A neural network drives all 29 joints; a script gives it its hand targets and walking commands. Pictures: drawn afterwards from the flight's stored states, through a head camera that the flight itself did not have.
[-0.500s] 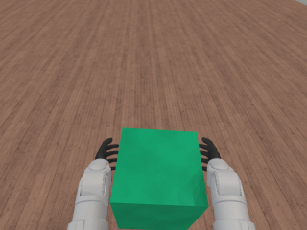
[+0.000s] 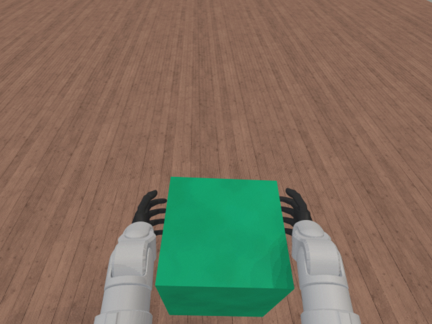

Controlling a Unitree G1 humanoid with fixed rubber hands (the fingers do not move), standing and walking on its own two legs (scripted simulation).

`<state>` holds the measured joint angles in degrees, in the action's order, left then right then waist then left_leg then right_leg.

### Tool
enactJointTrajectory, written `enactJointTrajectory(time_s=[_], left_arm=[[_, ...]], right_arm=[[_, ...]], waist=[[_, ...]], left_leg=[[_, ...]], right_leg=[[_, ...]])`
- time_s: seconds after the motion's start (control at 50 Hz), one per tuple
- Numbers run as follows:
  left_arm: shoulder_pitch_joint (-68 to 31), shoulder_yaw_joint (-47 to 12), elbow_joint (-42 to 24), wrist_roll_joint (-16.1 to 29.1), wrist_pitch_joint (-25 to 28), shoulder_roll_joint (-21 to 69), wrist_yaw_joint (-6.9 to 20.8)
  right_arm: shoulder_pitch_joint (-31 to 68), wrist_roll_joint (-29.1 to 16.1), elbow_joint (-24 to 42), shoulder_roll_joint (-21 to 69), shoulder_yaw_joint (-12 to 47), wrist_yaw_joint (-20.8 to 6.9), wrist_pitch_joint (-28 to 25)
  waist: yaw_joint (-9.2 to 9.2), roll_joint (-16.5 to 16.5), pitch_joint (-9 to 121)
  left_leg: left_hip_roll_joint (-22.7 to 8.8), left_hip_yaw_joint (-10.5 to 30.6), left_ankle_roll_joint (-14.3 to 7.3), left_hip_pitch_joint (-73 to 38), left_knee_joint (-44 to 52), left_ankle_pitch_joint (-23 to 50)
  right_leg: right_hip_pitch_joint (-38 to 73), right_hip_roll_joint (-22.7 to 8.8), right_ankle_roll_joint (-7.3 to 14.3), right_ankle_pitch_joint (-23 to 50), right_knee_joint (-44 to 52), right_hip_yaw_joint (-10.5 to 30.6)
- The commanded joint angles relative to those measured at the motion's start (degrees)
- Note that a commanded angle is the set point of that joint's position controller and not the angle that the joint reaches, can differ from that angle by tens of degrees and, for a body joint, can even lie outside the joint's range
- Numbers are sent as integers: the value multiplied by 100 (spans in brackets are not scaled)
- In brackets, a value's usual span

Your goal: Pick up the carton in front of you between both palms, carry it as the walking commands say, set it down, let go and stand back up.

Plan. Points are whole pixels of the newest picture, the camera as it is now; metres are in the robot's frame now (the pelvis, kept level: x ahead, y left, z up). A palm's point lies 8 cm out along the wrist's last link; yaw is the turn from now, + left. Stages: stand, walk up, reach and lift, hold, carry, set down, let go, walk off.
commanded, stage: carry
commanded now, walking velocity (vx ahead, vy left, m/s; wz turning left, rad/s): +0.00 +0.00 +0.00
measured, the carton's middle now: (219, 251) +0.29 +0.00 -0.05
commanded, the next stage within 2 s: hold in 0.28 s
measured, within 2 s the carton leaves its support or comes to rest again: neither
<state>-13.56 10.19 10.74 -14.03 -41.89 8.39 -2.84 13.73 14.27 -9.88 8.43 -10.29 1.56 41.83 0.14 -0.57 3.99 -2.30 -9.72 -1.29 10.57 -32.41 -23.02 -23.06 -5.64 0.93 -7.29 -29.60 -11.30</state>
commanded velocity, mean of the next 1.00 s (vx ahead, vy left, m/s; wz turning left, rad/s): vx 0.00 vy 0.00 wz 0.00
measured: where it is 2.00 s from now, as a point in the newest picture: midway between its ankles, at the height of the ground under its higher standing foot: outside the picture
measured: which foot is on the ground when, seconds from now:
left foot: down 0.00-1.00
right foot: down 0.00-1.00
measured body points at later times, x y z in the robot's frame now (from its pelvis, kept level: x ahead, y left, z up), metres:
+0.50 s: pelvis -0.01 +0.00 +0.01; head -0.02 -0.01 +0.46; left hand +0.27 +0.18 +0.03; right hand +0.31 -0.12 +0.04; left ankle -0.06 +0.09 -0.73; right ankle +0.09 -0.15 -0.73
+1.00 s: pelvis -0.01 -0.06 +0.01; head -0.03 -0.09 +0.46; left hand +0.27 +0.14 +0.05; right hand +0.32 -0.15 +0.05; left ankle -0.06 +0.09 -0.73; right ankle +0.09 -0.15 -0.73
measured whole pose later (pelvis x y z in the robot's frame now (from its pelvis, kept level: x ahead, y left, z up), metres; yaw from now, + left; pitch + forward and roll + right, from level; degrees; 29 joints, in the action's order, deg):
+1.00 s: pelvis -0.01 -0.06 +0.01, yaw +10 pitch -6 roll +0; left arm -17.4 15.2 19.8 -16.7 -37.4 9.3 0.5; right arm 17.2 18.0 -14.3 9.3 -13.2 0.2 40.0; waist -0.7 -3.8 -2.0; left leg -0.7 7.2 1.0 1.0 -21.9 -15.4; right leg -9.6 1.5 0.9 -4.6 -20.0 0.7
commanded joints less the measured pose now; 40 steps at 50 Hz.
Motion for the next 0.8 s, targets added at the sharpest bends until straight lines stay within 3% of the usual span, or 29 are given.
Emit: enactJointTrajectory(time_s=[0.0, 0.26, 0.28, 0.3, 0.32, 0.36, 0.4, 0.44, 0.48, 0.54, 0.78], left_arm=[[-2739, -3228, -418, 1573, 231, 5251, 1503], [-2781, -3222, -419, 1576, 225, 5292, 1517], [-2376, -2985, -115, 1464, 353, 5458, 1540], [-2199, -2835, -119, 1312, 538, 5157, 1445], [-2250, -2775, -254, 1216, 611, 5123, 1415], [-2245, -2691, -306, 1126, 673, 4932, 1306], [-2403, -2750, -258, 1184, 703, 4945, 1284], [-2578, -2825, -191, 1198, 695, 4993, 1314], [-2846, -2967, -190, 1352, 692, 5089, 1409], [-3033, -3033, -72, 1425, 669, 5136, 1541], [-3214, -2567, 391, 1213, 694, 5310, 1747]], right_arm=[[2402, -1430, 151, 5243, 3150, -1364, -175], [2409, -1425, 100, 5296, 3121, -1392, -171], [1786, -1475, 243, 5314, 3041, -1391, -213], [1909, -1389, 489, 4993, 3059, -1338, -328], [2086, -1312, 526, 5028, 3154, -1343, -331], [1997, -1302, 437, 4910, 3062, -1329, -385], [2105, -1351, 482, 4991, 3173, -1321, -433], [2176, -1303, 381, 5002, 3151, -1340, -445], [2102, -1194, 153, 5091, 3051, -1324, -449], [2051, -1063, -100, 5199, 2881, -1317, -452], [2628, -1124, -427, 5535, 2950, -1573, -372]], waist=[[-6, 16, 1456], [-7, 7, 1444], [-140, -899, 757], [1, -534, 963], [128, -294, 989], [128, -466, 952], [78, -238, 995], [0, -315, 982], [-132, -165, 889], [-249, -206, 815], [24, 33, 774]], left_leg=[[-671, 533, -55, 288, 671, 1583], [-676, 521, -72, 302, 667, 1658], [296, 1766, -34, 1071, 1378, 3244], [228, 1875, -32, 779, 1341, 3357], [385, 1761, 3, 417, 1278, 3427], [432, 1731, 45, 164, 1444, 3313], [474, 1680, 134, -123, 1399, 3586], [522, 1628, 167, -192, 1523, 2948], [512, 1629, 196, 19, 1505, 2814], [556, 1573, 212, 173, 1585, 2397], [682, 1489, -63, 993, 1768, 867]], right_leg=[[1302, -433, 39, 1100, 130, 542], [1288, -427, 15, 1072, 123, 507], [3283, 1151, 165, 1940, 177, 1394], [3457, 1050, 176, 1835, 345, 1536], [3260, 1028, 113, 2003, 462, 1566], [3275, 1083, -5, 2139, 446, 1533], [3064, 1201, -72, 1904, 557, 1470], [3023, 1248, -94, 1433, 655, 1429], [3072, 1293, -68, 1258, 688, 1431], [3157, 1282, -67, 1077, 759, 1400], [3806, 1041, -175, 473, 897, 1515]])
